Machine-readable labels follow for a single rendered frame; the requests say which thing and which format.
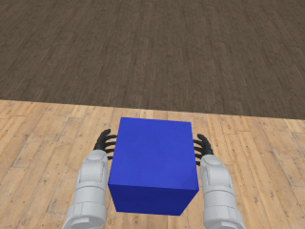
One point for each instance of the robot right hand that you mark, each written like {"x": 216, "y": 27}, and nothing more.
{"x": 205, "y": 150}

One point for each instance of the left robot forearm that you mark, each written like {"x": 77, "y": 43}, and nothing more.
{"x": 88, "y": 208}

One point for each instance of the carton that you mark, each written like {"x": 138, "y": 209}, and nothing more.
{"x": 153, "y": 167}

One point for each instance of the robot left hand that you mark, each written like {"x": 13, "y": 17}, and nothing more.
{"x": 101, "y": 143}

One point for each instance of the right robot forearm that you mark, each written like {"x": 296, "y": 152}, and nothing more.
{"x": 220, "y": 210}

